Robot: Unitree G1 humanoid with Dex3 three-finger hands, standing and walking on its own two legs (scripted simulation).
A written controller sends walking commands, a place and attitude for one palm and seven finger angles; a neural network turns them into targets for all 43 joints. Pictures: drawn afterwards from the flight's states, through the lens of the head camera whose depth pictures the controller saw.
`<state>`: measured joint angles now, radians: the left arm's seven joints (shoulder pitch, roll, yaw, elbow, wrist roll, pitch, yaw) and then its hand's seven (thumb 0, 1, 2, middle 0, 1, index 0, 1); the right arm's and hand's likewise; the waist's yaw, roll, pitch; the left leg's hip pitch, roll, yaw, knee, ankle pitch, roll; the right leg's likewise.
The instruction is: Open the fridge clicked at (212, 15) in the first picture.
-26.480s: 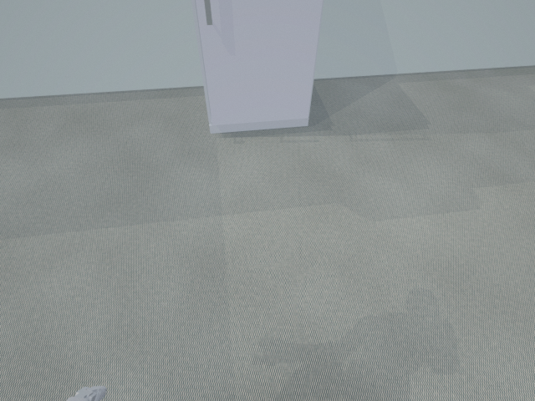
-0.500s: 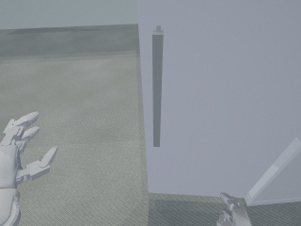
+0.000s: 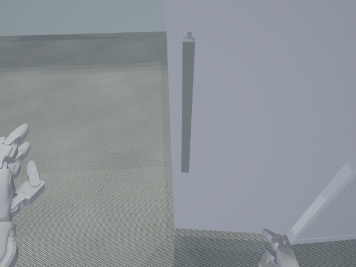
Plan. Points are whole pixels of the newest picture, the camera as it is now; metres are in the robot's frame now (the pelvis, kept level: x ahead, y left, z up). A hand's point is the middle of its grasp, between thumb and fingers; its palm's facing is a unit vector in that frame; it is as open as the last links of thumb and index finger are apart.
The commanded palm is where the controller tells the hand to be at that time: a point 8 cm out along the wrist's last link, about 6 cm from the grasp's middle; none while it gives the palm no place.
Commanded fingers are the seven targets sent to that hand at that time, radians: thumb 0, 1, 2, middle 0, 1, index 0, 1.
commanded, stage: step back with the hand held close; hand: left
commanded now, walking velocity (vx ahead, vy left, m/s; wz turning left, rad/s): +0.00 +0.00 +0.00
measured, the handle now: (186, 115) +0.47 +0.05 +0.11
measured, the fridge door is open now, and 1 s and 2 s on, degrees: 82 82 82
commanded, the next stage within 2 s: stop stepping back and stand still in 1.56 s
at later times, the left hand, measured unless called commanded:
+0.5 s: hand (36, 194) +0.18 +0.27 +0.15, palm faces +0.38 -0.79 -0.49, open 7.4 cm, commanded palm +0.12 +0.31 +0.17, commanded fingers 0.00 0.90 0.90 -0.20 -0.30 -0.20 -0.30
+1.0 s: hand (6, 215) +0.13 +0.29 +0.16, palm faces +0.45 -0.76 -0.47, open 7.4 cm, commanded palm +0.06 +0.32 +0.17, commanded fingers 0.00 0.90 0.90 -0.20 -0.30 -0.20 -0.30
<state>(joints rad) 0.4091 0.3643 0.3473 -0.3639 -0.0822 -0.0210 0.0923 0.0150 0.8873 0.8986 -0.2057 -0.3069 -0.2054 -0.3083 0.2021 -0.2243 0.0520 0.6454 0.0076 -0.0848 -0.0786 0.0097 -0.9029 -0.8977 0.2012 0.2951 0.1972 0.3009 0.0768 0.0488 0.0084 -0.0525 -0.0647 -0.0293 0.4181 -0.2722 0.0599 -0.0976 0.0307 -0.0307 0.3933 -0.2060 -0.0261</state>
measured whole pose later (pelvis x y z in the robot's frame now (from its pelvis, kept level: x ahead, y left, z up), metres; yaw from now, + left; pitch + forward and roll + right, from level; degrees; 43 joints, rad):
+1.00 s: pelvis -0.07 +0.02 -0.02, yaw +1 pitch +1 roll -2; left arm 0.47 0.43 0.48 -0.51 0.00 -0.27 0.12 0.01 0.89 0.90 -0.21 -0.30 -0.21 -0.31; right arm 0.24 -0.20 0.01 0.57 -0.01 -0.07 -0.07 0.01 -0.90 -0.90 0.20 0.30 0.20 0.30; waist 0.01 -0.04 0.01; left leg -0.42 -0.08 -0.02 0.64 -0.25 0.09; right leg -0.38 0.04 0.06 0.60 -0.25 0.02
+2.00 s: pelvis -0.27 +0.03 +0.00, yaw +1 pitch +1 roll -1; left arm 0.53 0.41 0.43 -0.44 -0.02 -0.19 0.15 0.01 0.89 0.90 -0.21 -0.30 -0.21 -0.31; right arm 0.30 -0.21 0.01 0.62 0.00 -0.14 -0.10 0.01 -0.90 -0.90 0.20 0.30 0.20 0.30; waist -0.02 -0.05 -0.07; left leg -0.27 -0.03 0.00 0.42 -0.17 0.05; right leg -0.26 0.03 0.01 0.58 -0.35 0.01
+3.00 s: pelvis -0.31 +0.05 -0.01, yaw +3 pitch +0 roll +0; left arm 0.25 0.25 -0.01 0.81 0.03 0.06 -0.01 0.01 0.91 0.90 -0.20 -0.30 -0.19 -0.30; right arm 0.14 -0.30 0.01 0.89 -0.03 0.01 0.01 0.00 -0.90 -0.90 0.20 0.29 0.20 0.30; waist -0.03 0.00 0.01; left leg -0.34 -0.02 0.02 0.55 -0.20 0.03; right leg -0.25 -0.03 -0.03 0.57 -0.31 0.01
